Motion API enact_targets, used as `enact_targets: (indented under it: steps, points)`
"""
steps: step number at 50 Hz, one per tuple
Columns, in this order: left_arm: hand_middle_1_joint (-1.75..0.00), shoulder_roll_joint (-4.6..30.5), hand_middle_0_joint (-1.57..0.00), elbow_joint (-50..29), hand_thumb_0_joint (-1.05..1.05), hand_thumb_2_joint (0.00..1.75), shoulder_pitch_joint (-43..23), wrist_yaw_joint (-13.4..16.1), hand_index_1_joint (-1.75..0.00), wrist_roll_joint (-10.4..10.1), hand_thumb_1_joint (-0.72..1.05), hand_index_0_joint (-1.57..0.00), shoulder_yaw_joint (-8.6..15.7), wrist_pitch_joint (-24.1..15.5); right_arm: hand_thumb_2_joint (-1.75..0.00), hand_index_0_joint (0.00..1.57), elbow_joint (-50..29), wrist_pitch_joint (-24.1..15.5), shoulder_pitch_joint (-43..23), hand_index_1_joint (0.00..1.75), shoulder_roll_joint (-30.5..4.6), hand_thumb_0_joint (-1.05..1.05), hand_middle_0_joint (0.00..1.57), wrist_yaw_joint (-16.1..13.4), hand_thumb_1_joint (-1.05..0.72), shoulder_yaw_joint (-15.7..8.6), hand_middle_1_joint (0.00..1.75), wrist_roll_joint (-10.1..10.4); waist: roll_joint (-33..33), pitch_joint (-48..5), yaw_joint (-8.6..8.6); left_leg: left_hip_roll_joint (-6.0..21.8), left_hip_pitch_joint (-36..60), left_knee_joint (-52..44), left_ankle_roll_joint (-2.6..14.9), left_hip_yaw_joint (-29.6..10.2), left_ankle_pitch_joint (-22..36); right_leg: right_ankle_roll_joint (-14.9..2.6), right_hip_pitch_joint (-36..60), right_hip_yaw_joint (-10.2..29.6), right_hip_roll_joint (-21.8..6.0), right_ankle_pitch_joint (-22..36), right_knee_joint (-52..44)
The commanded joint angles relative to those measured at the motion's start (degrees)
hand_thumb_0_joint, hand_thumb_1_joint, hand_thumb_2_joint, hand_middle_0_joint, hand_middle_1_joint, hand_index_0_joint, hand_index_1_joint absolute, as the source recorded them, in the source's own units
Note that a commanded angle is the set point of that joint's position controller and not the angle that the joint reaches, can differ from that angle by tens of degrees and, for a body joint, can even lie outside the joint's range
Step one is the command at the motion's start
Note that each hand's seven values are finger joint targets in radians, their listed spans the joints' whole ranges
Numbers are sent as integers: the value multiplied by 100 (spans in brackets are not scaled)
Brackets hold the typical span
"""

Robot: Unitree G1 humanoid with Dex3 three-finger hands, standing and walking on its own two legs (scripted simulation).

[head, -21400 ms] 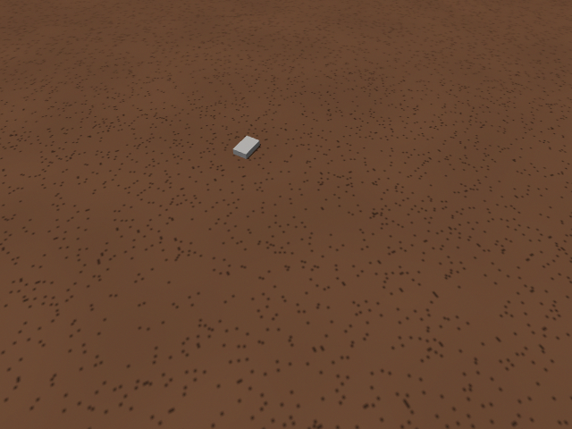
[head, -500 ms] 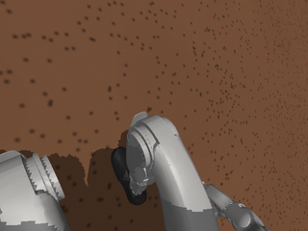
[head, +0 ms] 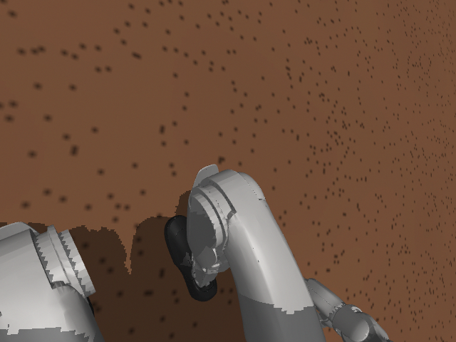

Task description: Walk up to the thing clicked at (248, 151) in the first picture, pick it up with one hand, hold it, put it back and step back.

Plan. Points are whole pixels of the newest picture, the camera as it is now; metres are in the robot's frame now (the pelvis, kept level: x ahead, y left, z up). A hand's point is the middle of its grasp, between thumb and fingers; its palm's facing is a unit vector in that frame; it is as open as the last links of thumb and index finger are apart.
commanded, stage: close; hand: left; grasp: from above
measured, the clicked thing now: out of the picture +0.43 +0.38 -0.29
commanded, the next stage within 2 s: settle in 0.60 s
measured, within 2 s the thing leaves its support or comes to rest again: leaves its support in 1.00 s
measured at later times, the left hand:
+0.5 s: hand out of the picture +0.42 +0.37 -0.26, palm faces -0.44 -0.17 -0.88, open 10.9 cm
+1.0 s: hand out of the picture +0.42 +0.37 -0.25, palm faces -0.45 -0.18 -0.87, open 10.9 cm
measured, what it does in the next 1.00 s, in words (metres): stands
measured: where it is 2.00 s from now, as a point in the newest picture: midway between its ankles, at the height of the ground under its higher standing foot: (144, 303)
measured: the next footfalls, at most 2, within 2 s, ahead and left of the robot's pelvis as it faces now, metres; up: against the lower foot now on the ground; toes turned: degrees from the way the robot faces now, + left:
none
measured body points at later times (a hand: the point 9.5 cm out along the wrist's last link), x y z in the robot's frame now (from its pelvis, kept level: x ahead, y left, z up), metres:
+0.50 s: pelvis +0.00 +0.00 +0.00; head +0.27 +0.16 +0.32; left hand +0.44 +0.37 -0.21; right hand +0.08 -0.25 -0.05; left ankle +0.06 +0.12 -0.27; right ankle +0.12 -0.12 -0.27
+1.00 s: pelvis +0.00 +0.00 +0.00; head +0.28 +0.15 +0.32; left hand +0.44 +0.37 -0.20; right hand +0.08 -0.25 -0.05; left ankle +0.06 +0.12 -0.27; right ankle +0.12 -0.12 -0.27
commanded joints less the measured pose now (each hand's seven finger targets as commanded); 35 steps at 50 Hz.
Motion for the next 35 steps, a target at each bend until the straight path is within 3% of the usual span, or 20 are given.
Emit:
enact_targets:
  steps: [1, 2, 4, 8, 10, 13, 21, 28, 30, 33, 35]
  points:
    - [-76, 1227, -52, -689, 0, 57, -1266, 255, -71, -6, 16, -57, 34, -58, -90, 20, 65, 36, 1053, 30, -1955, 0, 20, -71, -89, -539, 30, 12, 3319, -3663, -291, 221, 2931, -1627, -28, 398, 1504, -430, 1942, -568, 164, 1516, -969]
    - [-75, 1178, -54, -334, 0, 56, -1058, 277, -70, 4, 18, -58, 2, -26, -90, 20, 95, 37, 961, 30, -1923, 0, 20, -92, -89, -532, 30, 6, 3251, -3478, -304, 230, 2796, -1657, -31, 407, 1342, -442, 1903, -555, 175, 1382, -993]
    - [-73, 1283, -57, -582, 0, 55, -1228, 312, -68, 21, 22, -62, 29, -47, -90, 20, 72, 33, 986, 30, -1979, 0, 20, -104, -89, -531, 30, -1, 3299, -3583, -308, 232, 2858, -1649, -29, 411, 1395, -426, 1970, -562, 182, 1455, -1037]
    - [-72, 1175, -61, -308, 0, 54, -1045, 320, -67, 75, 26, -65, -49, 58, -90, 20, 80, 7, 1019, 30, -1964, 0, 20, -100, -89, -509, 30, -24, 3279, -3312, -367, 228, 2772, -1667, -29, 450, 1338, -422, 1905, -536, 174, 1427, -1030]
    - [-71, 1312, -64, -567, 0, 55, -1261, 358, -67, 57, 31, -69, 6, 56, -90, 20, 75, -4, 985, 30, -2011, 0, 20, -118, -89, -539, 30, -22, 3345, -3486, -324, 225, 2795, -1640, -24, 440, 1374, -424, 1925, -534, 184, 1475, -1046]
    - [-70, 1205, -68, -518, 0, 53, -1245, 358, -66, 15, 36, -73, -55, 99, -90, 20, 63, -6, 988, 30, -2005, 0, 20, -125, -89, -589, 30, -31, 3238, -3352, -356, 226, 2648, -1681, -11, 476, 1144, -433, 1954, -494, 190, 1311, -1126]
    - [-65, 1290, -78, -663, 0, 54, -1350, 306, -62, 16, 46, -82, 1, 178, -90, 20, -2, -30, 1047, 30, -2015, 0, 20, -122, -89, -606, 30, 4, 3297, -3560, -321, 223, 2815, -1693, -20, 435, 1236, -433, 1877, -518, 156, 1374, -1054]
    - [-62, 1130, -85, -444, 0, 54, -1203, 229, -59, -49, 53, -88, -43, 217, -90, 20, 20, -12, 1035, 30, -1976, 0, 20, -105, -89, -575, 30, 14, 3287, -3391, -358, 219, 2754, -1737, -27, 433, 1278, -435, 1855, -529, 162, 1393, -1085]
    - [-62, 1246, -86, -627, 0, 54, -1283, 201, -59, -21, 55, -89, -3, 213, -90, 20, 34, -20, 1052, 30, -1991, 0, 20, -104, -89, -576, 30, 36, 3410, -3498, -269, 217, 2869, -1715, -48, 435, 1390, -446, 1829, -507, 142, 1452, -1015]
    - [-63, 1049, -90, -265, 0, 55, -989, 158, -60, -85, 60, -93, -69, 222, -90, 20, 12, -2, 980, 30, -1947, 0, 20, -99, -89, -553, 30, 10, 3228, -3320, -320, 216, 2700, -1758, -37, 416, 1219, -439, 1867, -531, 150, 1316, -1060]
    - [-64, 1160, -93, -539, 0, 58, -1181, 163, -61, -68, 65, -96, -16, 181, -90, 20, -4, 1, 980, 30, -1963, 0, 20, -112, -89, -564, 30, 20, 3366, -3551, -263, 220, 2877, -1768, -55, 402, 1301, -448, 1876, -531, 137, 1373, -1030]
